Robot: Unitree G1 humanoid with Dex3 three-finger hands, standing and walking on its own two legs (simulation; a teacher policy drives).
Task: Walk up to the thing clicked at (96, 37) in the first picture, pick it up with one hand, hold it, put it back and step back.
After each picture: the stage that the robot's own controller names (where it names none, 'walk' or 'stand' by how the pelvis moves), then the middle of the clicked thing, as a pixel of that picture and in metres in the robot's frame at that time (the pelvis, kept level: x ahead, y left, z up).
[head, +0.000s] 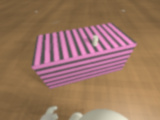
stand; (95, 40) +0.92 +0.04 -0.11
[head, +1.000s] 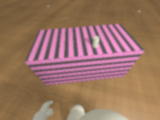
walk; (95, 42) +0.82 +0.05 -0.07
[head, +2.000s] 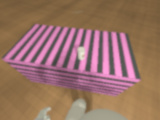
walk; (81, 53) +0.56 +0.20 -0.08
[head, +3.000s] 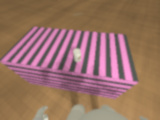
stand; (77, 55) +0.55 +0.18 -0.07
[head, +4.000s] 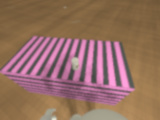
stand; (75, 64) +0.51 +0.21 -0.11
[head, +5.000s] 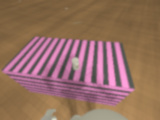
stand; (75, 64) +0.52 +0.20 -0.11
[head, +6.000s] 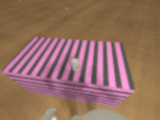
stand; (75, 64) +0.51 +0.21 -0.11
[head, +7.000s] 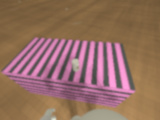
stand; (75, 65) +0.51 +0.20 -0.11
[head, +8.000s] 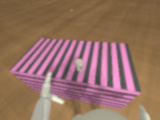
rise first; (79, 65) +0.51 +0.20 -0.11
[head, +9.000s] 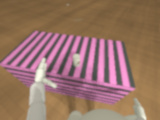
go down; (76, 60) +0.54 +0.18 -0.09
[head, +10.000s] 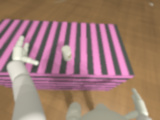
go down; (67, 53) +0.51 +0.19 -0.04
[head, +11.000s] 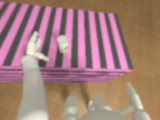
close in; (63, 44) +0.53 +0.19 -0.01
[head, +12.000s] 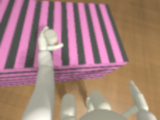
close; (52, 40) +0.55 +0.20 +0.02
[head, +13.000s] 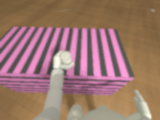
lift; (66, 60) +0.41 +0.18 +0.06
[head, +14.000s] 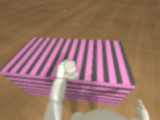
lift; (71, 70) +0.32 +0.17 +0.09
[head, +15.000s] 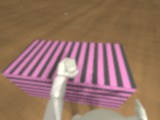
hold; (71, 68) +0.33 +0.17 +0.11
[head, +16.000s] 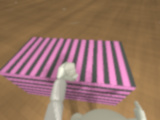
hold; (70, 72) +0.32 +0.17 +0.06
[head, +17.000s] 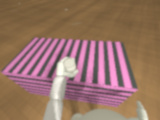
crouch; (70, 68) +0.32 +0.17 +0.11
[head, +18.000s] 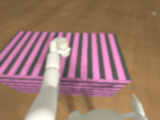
crouch; (63, 47) +0.47 +0.21 +0.12
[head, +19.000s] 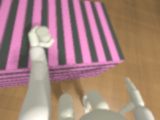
lower; (45, 38) +0.55 +0.22 +0.02
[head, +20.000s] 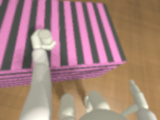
lower; (47, 40) +0.54 +0.22 +0.01
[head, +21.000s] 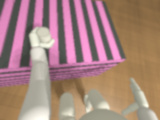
lower; (45, 38) +0.55 +0.22 +0.02
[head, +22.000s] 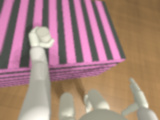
lower; (45, 38) +0.55 +0.22 +0.02
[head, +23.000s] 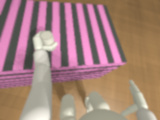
open; (48, 41) +0.54 +0.22 +0.01
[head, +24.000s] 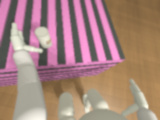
withdraw; (44, 38) +0.54 +0.22 +0.02
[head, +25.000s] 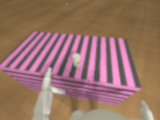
sink last; (76, 60) +0.52 +0.20 -0.06
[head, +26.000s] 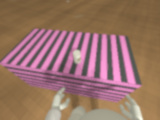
stand; (77, 57) +0.54 +0.19 -0.05
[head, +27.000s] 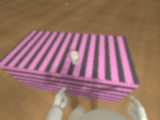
stand; (74, 57) +0.53 +0.21 -0.05
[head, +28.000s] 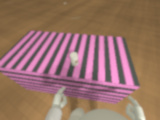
stand; (74, 59) +0.52 +0.20 -0.05
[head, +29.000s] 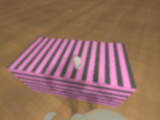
stand; (77, 63) +0.54 +0.20 -0.11
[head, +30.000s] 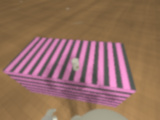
stand; (75, 64) +0.51 +0.21 -0.11
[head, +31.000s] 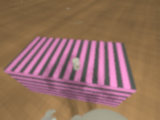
stand; (76, 64) +0.52 +0.20 -0.11
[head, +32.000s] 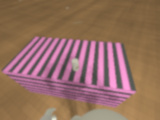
walk; (75, 64) +0.51 +0.20 -0.11
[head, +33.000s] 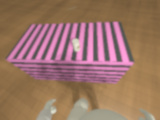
walk; (76, 45) +0.66 +0.24 -0.09
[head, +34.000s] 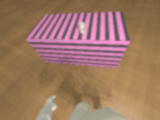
walk; (82, 27) +0.97 +0.22 -0.09
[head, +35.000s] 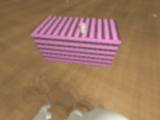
stand; (82, 28) +1.16 +0.21 -0.09
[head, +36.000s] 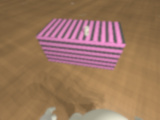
stand; (86, 31) +1.13 +0.18 -0.11
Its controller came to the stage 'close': yes
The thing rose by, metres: 0.21
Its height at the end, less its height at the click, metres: +0.00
